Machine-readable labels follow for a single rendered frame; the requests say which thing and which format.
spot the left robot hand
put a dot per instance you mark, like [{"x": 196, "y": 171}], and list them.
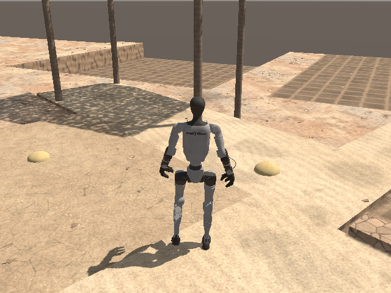
[{"x": 168, "y": 169}]

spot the right robot forearm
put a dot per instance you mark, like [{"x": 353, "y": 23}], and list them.
[{"x": 226, "y": 163}]

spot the right robot upper arm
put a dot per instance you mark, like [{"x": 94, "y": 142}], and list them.
[{"x": 215, "y": 129}]

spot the left robot upper arm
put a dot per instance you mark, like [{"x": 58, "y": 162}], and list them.
[{"x": 177, "y": 128}]

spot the left robot shin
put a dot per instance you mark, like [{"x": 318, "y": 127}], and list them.
[{"x": 177, "y": 217}]

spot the robot head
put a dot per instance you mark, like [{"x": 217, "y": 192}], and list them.
[{"x": 197, "y": 105}]

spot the right robot hand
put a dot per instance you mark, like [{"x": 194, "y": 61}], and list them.
[{"x": 229, "y": 177}]

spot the left robot forearm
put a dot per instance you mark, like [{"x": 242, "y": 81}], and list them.
[{"x": 166, "y": 159}]

